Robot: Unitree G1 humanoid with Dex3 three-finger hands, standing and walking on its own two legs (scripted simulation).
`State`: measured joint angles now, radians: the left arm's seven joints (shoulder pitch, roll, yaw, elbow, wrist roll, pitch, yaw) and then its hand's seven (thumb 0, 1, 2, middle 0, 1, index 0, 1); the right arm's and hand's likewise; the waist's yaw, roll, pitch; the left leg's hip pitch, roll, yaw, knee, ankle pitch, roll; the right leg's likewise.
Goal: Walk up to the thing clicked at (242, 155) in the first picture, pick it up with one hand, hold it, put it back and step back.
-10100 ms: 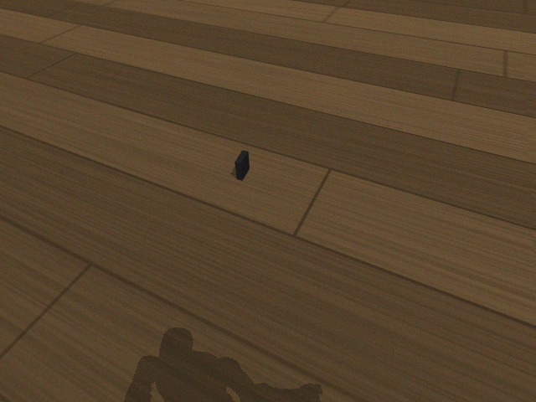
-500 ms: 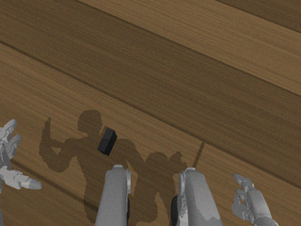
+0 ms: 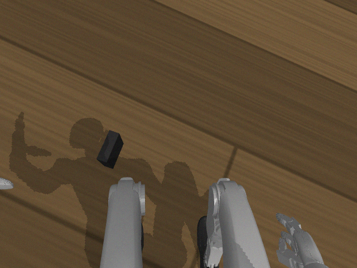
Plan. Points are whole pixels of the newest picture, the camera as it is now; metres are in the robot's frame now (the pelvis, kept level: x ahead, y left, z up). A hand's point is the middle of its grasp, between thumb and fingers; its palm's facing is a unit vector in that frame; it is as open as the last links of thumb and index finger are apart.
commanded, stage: go down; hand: left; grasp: from the side
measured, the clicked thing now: (111, 150) +0.44 +0.24 -0.38
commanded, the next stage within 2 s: approach in 1.06 s
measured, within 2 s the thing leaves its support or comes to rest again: neither
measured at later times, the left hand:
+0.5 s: hand out of the picture +0.34 +0.41 -0.06, palm faces +0.22 -0.96 -0.15, open 17.0 cm
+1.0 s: hand out of the picture +0.35 +0.41 -0.07, palm faces +0.21 -0.97 -0.12, open 17.2 cm
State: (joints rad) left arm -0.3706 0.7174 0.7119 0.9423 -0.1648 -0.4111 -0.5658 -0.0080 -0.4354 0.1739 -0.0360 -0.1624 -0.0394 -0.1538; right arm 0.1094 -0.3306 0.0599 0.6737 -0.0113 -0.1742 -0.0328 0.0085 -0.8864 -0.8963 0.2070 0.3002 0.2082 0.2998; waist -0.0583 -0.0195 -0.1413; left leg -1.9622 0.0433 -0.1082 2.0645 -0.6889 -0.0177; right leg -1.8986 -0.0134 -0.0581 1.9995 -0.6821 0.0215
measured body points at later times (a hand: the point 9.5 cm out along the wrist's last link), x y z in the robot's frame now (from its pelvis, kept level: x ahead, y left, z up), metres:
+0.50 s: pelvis -0.01 +0.00 -0.05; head +0.19 +0.06 +0.35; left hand +0.33 +0.46 -0.04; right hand +0.16 -0.27 -0.16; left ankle +0.08 +0.13 -0.41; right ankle +0.09 -0.13 -0.41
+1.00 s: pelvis -0.01 +0.00 -0.07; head +0.20 +0.07 +0.32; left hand +0.34 +0.46 -0.06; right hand +0.16 -0.28 -0.17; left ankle +0.08 +0.13 -0.41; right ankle +0.09 -0.13 -0.41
